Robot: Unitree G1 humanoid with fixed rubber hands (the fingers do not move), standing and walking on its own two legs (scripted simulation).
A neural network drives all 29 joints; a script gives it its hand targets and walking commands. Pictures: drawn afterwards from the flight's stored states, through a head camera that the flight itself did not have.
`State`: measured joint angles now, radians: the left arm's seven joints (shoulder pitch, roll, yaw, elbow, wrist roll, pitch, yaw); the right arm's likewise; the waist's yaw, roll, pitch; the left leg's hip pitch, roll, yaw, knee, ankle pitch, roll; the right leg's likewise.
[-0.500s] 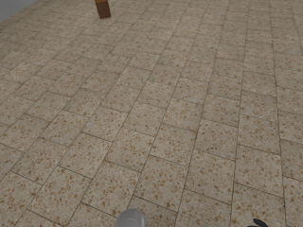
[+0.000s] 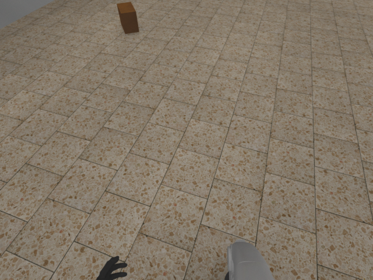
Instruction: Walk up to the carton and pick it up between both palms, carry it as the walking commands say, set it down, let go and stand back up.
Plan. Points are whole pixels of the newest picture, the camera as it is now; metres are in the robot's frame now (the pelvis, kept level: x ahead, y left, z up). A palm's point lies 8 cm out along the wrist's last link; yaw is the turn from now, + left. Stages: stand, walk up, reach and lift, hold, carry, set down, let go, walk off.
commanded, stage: walk up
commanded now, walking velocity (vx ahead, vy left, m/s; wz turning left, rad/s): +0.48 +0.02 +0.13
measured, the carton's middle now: (128, 17) +2.85 +0.50 -0.66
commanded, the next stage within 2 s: none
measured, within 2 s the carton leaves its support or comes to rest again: neither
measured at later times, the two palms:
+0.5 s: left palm (82, 235) +0.27 +0.31 -0.19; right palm (254, 191) +0.34 -0.19 -0.12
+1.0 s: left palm (104, 107) +0.74 +0.30 -0.14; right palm (226, 160) +0.48 -0.15 -0.18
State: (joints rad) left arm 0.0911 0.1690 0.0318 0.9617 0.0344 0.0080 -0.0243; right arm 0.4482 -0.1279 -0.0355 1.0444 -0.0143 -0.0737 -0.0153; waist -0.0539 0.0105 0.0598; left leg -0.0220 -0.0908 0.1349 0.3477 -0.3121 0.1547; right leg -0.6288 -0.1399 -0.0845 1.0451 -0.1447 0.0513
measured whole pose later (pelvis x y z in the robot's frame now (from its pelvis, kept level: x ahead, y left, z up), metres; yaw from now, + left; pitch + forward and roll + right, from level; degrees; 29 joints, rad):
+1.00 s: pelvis +0.57 +0.07 -0.04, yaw +2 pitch +0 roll -2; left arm 0.01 0.19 0.05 0.89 0.05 -0.07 -0.02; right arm 0.45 -0.17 -0.04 1.04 -0.01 -0.05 0.01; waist -0.08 0.09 0.10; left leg -0.22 0.08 -0.01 1.23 -0.43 -0.02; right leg -0.52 -0.03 -0.25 0.70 -0.18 -0.11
